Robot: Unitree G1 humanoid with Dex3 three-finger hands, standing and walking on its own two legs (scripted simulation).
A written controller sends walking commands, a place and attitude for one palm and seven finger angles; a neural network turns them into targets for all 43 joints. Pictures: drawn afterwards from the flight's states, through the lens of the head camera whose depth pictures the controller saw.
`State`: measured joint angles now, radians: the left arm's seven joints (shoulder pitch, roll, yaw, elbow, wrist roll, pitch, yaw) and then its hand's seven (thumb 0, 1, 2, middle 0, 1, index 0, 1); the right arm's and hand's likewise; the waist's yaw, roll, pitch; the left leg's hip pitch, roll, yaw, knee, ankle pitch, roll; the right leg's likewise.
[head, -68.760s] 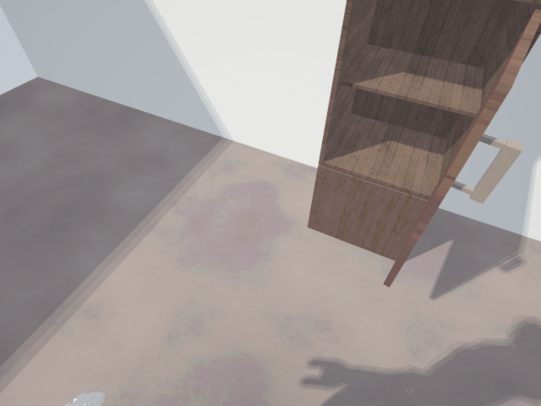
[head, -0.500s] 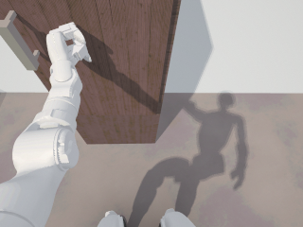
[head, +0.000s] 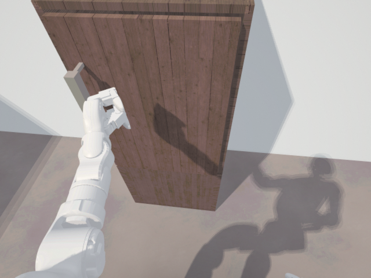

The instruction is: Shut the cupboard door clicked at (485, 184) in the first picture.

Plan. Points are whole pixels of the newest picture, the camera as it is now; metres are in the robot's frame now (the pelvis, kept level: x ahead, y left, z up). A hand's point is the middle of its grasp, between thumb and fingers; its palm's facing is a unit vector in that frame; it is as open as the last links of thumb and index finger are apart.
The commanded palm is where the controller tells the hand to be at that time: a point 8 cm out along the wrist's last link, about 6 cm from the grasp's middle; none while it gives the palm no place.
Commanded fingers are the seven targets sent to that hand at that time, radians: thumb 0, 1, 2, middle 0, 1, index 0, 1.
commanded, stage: draw the hand back to the body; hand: left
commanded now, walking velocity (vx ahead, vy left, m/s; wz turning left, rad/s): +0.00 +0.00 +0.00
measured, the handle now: (85, 90) +0.55 +0.25 +0.11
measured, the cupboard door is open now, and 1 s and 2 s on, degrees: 0 0 0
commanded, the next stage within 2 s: step back with the hand held close in 1.36 s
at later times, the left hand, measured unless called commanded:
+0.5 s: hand (54, 175) +0.28 +0.22 +0.15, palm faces +0.23 -0.95 -0.22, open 3.2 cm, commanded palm +0.23 +0.26 +0.17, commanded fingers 0.00 0.90 0.90 -0.83 -0.99 -0.83 -0.99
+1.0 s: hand out of the picture +0.16 +0.30 +0.18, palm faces +0.48 -0.78 -0.40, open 6.2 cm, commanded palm +0.11 +0.33 +0.20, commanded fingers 0.00 0.90 0.90 -0.20 -0.30 -0.20 -0.30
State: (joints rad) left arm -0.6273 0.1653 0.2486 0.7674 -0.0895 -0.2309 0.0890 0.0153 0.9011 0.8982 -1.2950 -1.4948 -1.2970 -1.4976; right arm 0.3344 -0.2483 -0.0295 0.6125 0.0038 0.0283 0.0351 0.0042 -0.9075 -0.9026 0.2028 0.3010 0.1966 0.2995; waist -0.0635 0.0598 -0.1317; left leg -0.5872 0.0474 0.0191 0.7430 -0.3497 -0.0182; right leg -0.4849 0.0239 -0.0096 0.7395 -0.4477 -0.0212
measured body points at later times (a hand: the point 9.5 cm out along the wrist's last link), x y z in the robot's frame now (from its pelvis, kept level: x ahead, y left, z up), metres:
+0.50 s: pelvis -0.03 +0.02 +0.02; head -0.05 -0.01 +0.47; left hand +0.26 +0.26 +0.16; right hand +0.16 -0.20 -0.06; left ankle +0.00 +0.14 -0.71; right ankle -0.06 -0.10 -0.71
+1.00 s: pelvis -0.02 +0.02 +0.03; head -0.05 +0.00 +0.48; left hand +0.13 +0.34 +0.21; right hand +0.17 -0.19 -0.06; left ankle +0.00 +0.14 -0.71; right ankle -0.06 -0.10 -0.71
